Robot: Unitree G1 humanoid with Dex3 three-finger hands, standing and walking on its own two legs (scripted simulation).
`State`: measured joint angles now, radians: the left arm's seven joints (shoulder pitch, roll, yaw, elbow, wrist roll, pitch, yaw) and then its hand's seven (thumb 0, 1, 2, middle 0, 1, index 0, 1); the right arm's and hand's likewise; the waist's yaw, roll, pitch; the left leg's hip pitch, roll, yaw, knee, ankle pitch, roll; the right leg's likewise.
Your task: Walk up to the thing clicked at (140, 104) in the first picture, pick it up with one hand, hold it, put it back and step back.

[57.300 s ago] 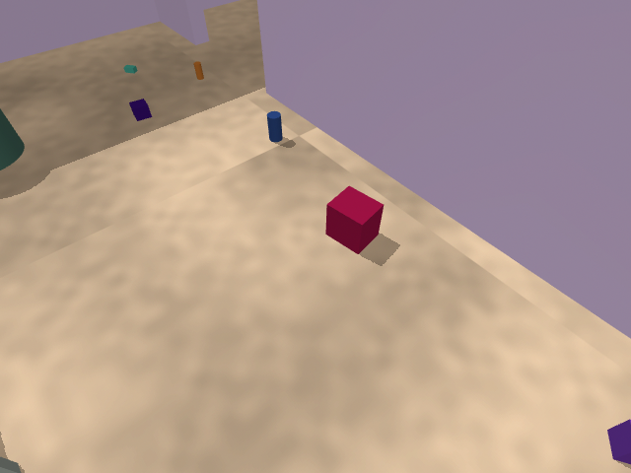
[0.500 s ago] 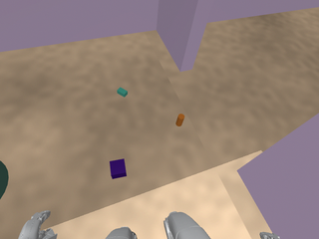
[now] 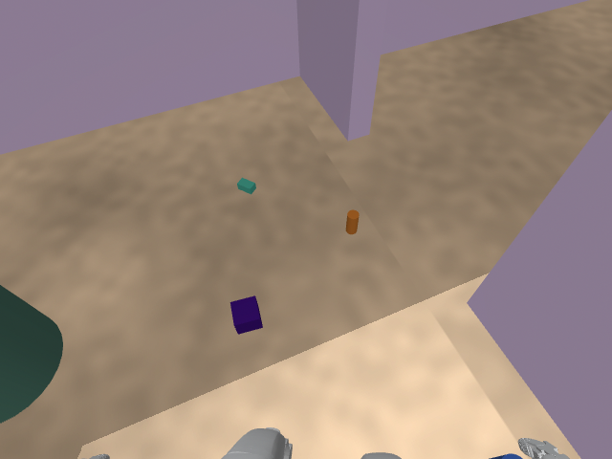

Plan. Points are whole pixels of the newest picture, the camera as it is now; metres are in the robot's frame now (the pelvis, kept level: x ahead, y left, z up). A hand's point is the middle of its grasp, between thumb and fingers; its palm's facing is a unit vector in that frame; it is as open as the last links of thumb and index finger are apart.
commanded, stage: step back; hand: left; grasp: from above
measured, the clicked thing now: (246, 315) +0.61 +0.23 -0.73
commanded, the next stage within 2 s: none
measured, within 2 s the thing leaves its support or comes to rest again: neither
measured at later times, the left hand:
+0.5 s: hand out of the picture -0.08 +0.25 -0.16, palm faces -0.01 -0.91 -0.41, open 7.4 cm
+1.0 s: hand out of the picture -0.25 +0.24 -0.15, palm faces +0.08 -0.92 -0.39, open 7.4 cm
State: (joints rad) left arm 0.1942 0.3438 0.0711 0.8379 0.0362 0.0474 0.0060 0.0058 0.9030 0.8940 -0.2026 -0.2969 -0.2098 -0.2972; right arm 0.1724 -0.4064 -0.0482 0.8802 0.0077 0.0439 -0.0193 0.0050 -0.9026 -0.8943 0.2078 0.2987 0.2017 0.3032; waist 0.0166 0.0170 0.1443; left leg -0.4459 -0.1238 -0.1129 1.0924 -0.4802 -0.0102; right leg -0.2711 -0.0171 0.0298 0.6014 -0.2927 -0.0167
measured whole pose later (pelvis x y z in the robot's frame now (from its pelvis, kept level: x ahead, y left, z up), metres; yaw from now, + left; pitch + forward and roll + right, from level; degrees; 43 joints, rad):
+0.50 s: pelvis -0.17 -0.03 -0.02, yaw -1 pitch -3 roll -1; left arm 0.18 0.38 0.09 0.85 0.02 0.04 0.00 0.00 0.91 0.89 -0.20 -0.30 -0.21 -0.30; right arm 0.10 -0.40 -0.04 0.80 -0.02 0.04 -0.01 0.00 -0.90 -0.89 0.21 0.30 0.21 0.30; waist 0.01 0.03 0.18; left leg -0.45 0.08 -0.02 0.69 -0.20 -0.02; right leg -0.23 0.04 0.04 0.68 -0.41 0.00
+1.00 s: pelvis -0.34 -0.04 -0.01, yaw +5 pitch -3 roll +0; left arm 0.13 0.39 0.07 0.82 0.01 0.07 0.03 0.00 0.91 0.89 -0.20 -0.30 -0.21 -0.30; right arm 0.17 -0.35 -0.03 0.88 -0.04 0.05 0.00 0.01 -0.90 -0.89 0.21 0.30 0.20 0.30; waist 0.00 -0.03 0.17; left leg -0.29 -0.02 -0.01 0.64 -0.30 0.03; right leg -0.52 0.10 0.12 1.18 -0.52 -0.01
